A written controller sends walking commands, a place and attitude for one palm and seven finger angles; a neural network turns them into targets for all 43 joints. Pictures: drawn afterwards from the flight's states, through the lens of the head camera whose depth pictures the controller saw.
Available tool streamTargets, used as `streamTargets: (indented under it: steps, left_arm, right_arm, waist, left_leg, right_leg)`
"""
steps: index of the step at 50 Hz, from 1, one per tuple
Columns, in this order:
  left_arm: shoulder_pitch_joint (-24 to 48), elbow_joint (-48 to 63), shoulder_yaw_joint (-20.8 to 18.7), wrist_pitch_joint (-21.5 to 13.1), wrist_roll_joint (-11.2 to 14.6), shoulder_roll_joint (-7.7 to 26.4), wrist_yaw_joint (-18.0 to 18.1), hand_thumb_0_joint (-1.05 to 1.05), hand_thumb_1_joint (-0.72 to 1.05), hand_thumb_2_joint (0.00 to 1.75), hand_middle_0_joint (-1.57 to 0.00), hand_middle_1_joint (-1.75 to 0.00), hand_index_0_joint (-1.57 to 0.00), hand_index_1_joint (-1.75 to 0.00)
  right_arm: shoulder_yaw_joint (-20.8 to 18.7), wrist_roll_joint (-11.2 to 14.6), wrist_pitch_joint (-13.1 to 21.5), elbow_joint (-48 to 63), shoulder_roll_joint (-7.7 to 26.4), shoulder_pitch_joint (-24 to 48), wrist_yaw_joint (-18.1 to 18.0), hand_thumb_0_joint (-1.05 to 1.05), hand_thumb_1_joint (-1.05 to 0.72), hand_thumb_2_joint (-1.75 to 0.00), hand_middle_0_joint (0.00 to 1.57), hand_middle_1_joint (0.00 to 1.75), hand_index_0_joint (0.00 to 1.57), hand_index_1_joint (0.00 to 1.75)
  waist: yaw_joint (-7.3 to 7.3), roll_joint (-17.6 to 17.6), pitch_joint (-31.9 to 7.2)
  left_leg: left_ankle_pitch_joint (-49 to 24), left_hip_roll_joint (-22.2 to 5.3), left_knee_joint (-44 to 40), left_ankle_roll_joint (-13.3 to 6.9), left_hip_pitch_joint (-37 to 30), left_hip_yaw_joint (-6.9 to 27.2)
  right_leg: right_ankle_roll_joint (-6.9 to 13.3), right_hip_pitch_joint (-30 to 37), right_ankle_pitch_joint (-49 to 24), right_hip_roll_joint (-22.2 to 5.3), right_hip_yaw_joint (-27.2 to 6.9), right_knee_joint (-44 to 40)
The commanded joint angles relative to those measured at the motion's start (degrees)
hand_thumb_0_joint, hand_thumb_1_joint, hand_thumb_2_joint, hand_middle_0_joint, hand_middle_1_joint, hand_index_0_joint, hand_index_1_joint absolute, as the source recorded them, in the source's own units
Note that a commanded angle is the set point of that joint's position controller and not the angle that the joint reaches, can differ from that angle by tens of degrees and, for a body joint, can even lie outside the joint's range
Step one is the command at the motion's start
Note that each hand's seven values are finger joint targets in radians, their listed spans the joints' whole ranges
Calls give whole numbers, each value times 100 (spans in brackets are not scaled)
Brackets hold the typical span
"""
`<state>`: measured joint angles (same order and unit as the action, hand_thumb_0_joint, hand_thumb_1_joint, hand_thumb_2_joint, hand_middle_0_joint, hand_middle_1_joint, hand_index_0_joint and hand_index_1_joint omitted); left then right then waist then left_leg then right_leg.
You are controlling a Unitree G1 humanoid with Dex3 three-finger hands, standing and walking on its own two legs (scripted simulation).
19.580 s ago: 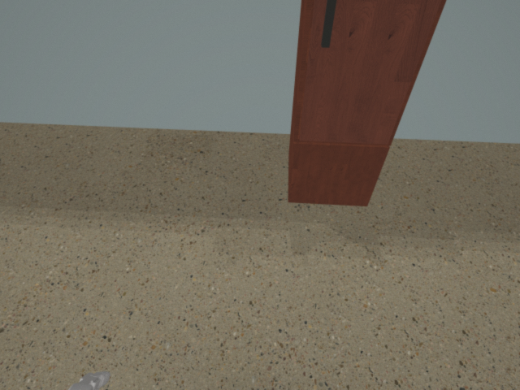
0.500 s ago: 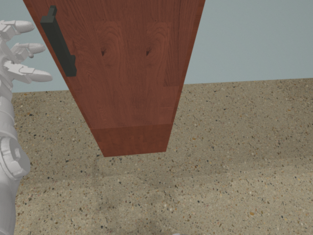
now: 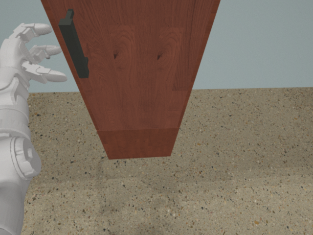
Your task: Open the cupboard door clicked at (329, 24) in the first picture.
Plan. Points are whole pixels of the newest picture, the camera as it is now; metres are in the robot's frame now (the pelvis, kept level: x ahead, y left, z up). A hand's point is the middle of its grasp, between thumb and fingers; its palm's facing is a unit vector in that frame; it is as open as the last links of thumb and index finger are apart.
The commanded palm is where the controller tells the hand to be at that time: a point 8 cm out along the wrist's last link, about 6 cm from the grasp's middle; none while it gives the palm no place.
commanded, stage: slide the fingers in behind the handle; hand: left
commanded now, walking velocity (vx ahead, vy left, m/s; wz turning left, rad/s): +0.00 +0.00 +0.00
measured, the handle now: (77, 45) +0.55 +0.16 +0.16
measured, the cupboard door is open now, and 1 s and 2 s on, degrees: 0 0 0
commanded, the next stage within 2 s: close the thumb around the handle in 1.66 s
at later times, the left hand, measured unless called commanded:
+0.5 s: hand (57, 57) +0.51 +0.20 +0.16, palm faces +0.01 -1.00 +0.04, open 14.0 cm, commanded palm +0.48 +0.25 +0.16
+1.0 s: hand (75, 57) +0.50 +0.16 +0.16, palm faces -0.01 -1.00 +0.05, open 14.0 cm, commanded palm +0.47 +0.21 +0.16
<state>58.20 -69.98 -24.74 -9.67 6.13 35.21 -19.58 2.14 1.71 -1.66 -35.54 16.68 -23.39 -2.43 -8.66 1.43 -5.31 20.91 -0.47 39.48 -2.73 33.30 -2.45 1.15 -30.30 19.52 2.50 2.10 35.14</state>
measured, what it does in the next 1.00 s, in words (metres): stands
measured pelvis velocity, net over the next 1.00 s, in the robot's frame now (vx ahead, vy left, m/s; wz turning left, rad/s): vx -0.01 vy -0.01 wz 0.01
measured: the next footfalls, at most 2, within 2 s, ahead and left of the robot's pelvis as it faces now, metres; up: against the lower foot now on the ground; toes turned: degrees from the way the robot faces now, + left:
none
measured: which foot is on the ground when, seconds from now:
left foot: down 0.00-1.00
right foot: down 0.00-1.00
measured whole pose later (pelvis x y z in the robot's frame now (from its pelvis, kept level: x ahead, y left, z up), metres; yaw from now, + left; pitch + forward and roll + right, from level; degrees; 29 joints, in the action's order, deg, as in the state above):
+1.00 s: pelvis -0.01 -0.01 +0.00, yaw +1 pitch +14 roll -2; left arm 60.8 -70.0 -20.1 -10.2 6.9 27.8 -13.2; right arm 1.7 1.2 1.0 -37.8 16.5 -24.6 -1.4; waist -8.7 1.9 -5.0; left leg 20.7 -0.5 40.9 -2.2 34.1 -1.6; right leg 1.8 -31.1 19.9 2.6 2.9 37.1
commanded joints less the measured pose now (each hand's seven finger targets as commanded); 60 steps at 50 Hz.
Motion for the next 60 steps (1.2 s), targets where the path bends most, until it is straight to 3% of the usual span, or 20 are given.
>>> streamTargets:
  steps: [1,4,7,10,14,15,22,23,26,30,34,36,37,39,43,46,51,56,59,60]
  left_arm:
    - [2674,1415,-56,-482,117,1639,1,0,-50,30,-30,-120,-30,-120]
    - [2747,1168,16,-455,135,1574,-54,0,-50,30,-30,-120,-30,-120]
    - [3043,1132,121,-438,174,1469,-99,0,-50,30,-30,-120,-30,-120]
    - [3179,1271,217,-483,167,1342,-86,0,-50,30,-30,-120,-30,-120]
    - [3049,1096,76,-455,212,1426,3,0,-50,30,-30,-120,-30,-120]
    - [3052,1108,291,-423,189,1175,6,0,-50,30,-30,-120,-30,-120]
    - [3041,1228,-58,-474,38,1580,298,0,-50,30,-30,-120,-30,-120]
    - [3059,1314,128,-500,3,1363,319,0,-50,30,-30,-120,-30,-120]
    - [3148,1290,296,-523,27,1092,368,0,-50,30,-30,-120,-30,-120]
    - [3219,1369,420,-494,125,778,329,0,-50,30,-30,-120,-30,-120]
    - [3228,1139,321,-407,133,900,380,0,-50,30,-30,-120,-30,-120]
    - [3440,1274,488,-440,114,711,450,0,-50,30,-30,-120,-30,-120]
    - [3438,1412,235,-497,51,985,512,0,-50,30,-30,-120,-30,-120]
    - [3229,1347,246,-541,40,936,574,0,-50,30,-30,-120,-30,-120]
    - [3210,1562,620,-601,102,365,549,0,-50,30,-30,-120,-30,-120]
    - [3173,1190,454,-443,207,475,582,0,-50,30,-30,-120,-30,-120]
    - [3002,1462,132,-469,53,857,802,0,-50,30,-30,-120,-30,-120]
    - [2927,1289,358,-531,17,613,813,0,-50,30,-30,-120,-30,-120]
    - [3316,1445,634,-498,51,311,738,0,-50,30,-30,-120,-30,-120]
    - [3386,1536,550,-521,60,391,744,0,-50,30,-30,-120,-30,-120]
  right_arm:
    - [-381,-25,52,294,1020,-898,-65,0,-90,-90,20,30,20,30]
    - [-380,5,52,259,1057,-886,-80,0,-90,-90,20,30,20,30]
    - [-381,19,95,185,1075,-914,-125,0,-90,-90,20,30,20,30]
    - [-378,-9,164,118,1047,-937,-114,0,-90,-90,20,30,20,30]
    - [-376,-30,187,76,1073,-1006,-96,0,-90,-90,20,30,20,30]
    - [-373,-18,198,107,1046,-972,-81,0,-90,-90,20,30,20,30]
    - [-371,-54,209,188,1056,-1031,-43,0,-90,-90,20,30,20,30]
    - [-377,-56,219,208,1023,-1001,-25,0,-90,-90,20,30,20,30]
    - [-395,-61,235,153,1015,-1058,-11,0,-90,-90,20,30,20,30]
    - [-417,-60,296,111,1008,-1034,14,0,-90,-90,20,30,20,30]
    - [-393,-45,309,72,1008,-1044,-9,0,-90,-90,20,30,20,30]
    - [-376,-60,338,69,976,-1036,-9,0,-90,-90,20,30,20,30]
    - [-397,-74,357,58,991,-1043,8,0,-90,-90,20,30,20,30]
    - [-389,-81,369,67,970,-1048,39,0,-90,-90,20,30,20,30]
    - [-411,-74,392,74,919,-965,89,0,-90,-90,20,30,20,30]
    - [-398,-63,365,48,965,-1007,41,0,-90,-90,20,30,20,30]
    - [-376,-89,381,188,920,-969,61,0,-90,-90,20,30,20,30]
    - [-390,-64,348,201,910,-929,75,0,-90,-90,20,30,20,30]
    - [-399,-33,376,177,887,-884,61,0,-90,-90,20,30,20,30]
    - [-410,-44,393,140,887,-892,57,0,-90,-90,20,30,20,30]
  waist:
    - [29,552,-2330]
    - [-82,345,-2074]
    - [-185,415,-2078]
    - [-163,860,-2250]
    - [-146,459,-2222]
    - [-171,613,-2161]
    - [-51,484,-2239]
    - [-56,687,-2277]
    - [-150,543,-2147]
    - [-177,641,-2352]
    - [-217,265,-2056]
    - [-259,514,-1992]
    - [-155,608,-2244]
    - [-135,474,-2350]
    - [-138,706,-2409]
    - [-192,135,-2119]
    - [40,325,-2372]
    - [-96,12,-2077]
    - [-192,297,-2173]
    - [-158,444,-2270]
  left_leg:
    - [-3522,-90,5,43,-2127,520]
    - [-2875,-82,-67,20,-1976,523]
    - [-2621,-84,-75,13,-2009,543]
    - [-2713,-101,-65,71,-2247,630]
    - [-2676,-105,-66,51,-2041,638]
    - [-2620,-86,-73,50,-2031,601]
    - [-2650,-77,-66,43,-1828,560]
    - [-2717,-68,-54,63,-1934,569]
    - [-2679,-92,-30,56,-1991,609]
    - [-2621,-103,-37,76,-2238,622]
    - [-2330,-69,-70,13,-1826,556]
    - [-2390,-55,-63,25,-1890,580]
    - [-2531,-71,-26,45,-2038,590]
    - [-2679,-66,6,50,-2040,593]
    - [-2945,-78,60,84,-2326,609]
    - [-2548,-40,-19,19,-1890,561]
    - [-2799,30,9,2,-1768,469]
    - [-2408,42,-27,-30,-1514,391]
    - [-2314,38,-45,-17,-1769,417]
    - [-2348,28,-31,-2,-1869,422]
  right_leg:
    - [-26,521,-2842,33,-91,-112]
    - [-41,348,-2487,57,-104,-201]
    - [-38,215,-2302,45,-113,-232]
    - [1,42,-2111,44,-74,-207]
    - [-15,161,-2144,62,-63,-193]
    - [-15,93,-2114,55,-59,-196]
    - [-18,306,-2248,56,-76,-122]
    - [-11,226,-2220,57,-67,-108]
    - [0,106,-2086,73,-37,-131]
    - [-7,11,-2029,90,-44,-158]
    - [-27,175,-2095,73,-78,-192]
    - [-5,75,-2035,50,-55,-174]
    - [-12,77,-2103,64,-75,-130]
    - [-12,174,-2237,69,-69,-92]
    - [-5,36,-2287,89,-49,-71]
    - [-8,264,-2267,74,-39,-117]
    - [-5,620,-2662,33,-104,-24]
    - [-33,685,-2593,37,-144,-90]
    - [-37,479,-2480,37,-165,-141]
    - [-33,452,-2454,37,-166,-142]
